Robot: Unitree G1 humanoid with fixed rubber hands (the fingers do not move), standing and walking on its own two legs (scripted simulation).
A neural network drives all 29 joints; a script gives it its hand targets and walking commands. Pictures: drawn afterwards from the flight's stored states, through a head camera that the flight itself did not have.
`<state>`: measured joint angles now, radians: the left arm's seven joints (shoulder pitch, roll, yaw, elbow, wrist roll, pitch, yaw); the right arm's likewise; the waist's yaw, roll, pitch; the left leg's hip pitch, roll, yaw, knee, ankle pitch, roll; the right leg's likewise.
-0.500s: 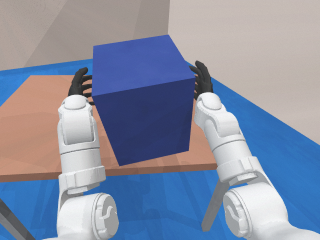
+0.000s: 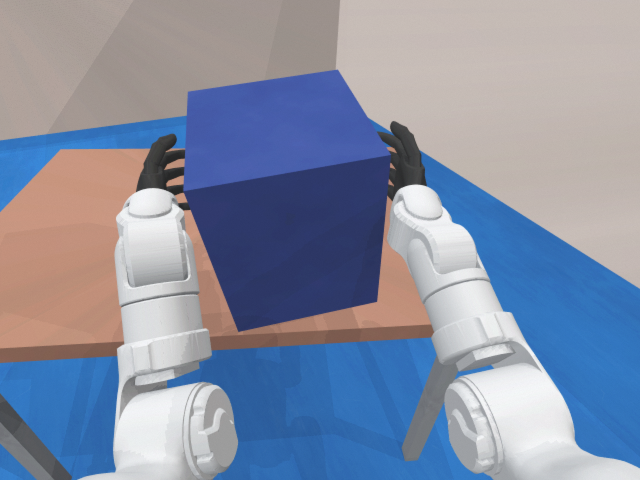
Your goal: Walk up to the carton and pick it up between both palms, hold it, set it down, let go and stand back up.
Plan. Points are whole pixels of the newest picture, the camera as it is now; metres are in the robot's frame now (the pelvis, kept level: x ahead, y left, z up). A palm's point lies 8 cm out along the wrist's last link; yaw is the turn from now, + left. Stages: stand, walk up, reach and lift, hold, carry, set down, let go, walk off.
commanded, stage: hold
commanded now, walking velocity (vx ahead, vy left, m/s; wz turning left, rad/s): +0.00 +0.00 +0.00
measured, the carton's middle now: (287, 202) +0.43 +0.02 +0.19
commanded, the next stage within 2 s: set down in 0.44 s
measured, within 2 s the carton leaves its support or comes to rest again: neither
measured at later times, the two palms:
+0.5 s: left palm (156, 200) +0.36 +0.16 +0.24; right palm (407, 190) +0.36 -0.12 +0.24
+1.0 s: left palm (156, 202) +0.40 +0.17 +0.21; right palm (388, 185) +0.41 -0.12 +0.22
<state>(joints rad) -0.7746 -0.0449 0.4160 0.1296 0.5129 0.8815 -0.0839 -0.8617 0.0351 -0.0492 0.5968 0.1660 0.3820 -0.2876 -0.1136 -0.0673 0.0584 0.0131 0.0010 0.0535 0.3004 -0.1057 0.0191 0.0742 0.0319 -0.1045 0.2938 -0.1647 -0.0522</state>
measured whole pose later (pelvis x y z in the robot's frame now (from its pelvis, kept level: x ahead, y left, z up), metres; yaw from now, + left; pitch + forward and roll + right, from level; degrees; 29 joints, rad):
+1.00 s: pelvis +0.02 +0.00 +0.00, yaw +0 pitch -12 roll +0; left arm -0.77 -0.07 0.43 0.26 0.49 0.63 -0.09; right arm -0.86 0.06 -0.24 0.77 -0.05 0.04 -0.15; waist -0.04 -0.08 0.11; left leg 0.05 -0.01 0.07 0.27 -0.13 0.02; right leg 0.11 0.02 -0.12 0.27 -0.18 -0.04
